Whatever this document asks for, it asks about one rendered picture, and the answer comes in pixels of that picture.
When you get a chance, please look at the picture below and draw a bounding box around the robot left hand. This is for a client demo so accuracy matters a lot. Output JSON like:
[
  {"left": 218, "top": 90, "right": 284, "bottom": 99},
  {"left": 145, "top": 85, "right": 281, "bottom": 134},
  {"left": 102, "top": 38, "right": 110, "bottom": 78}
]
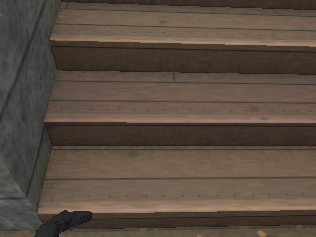
[{"left": 34, "top": 210, "right": 93, "bottom": 237}]

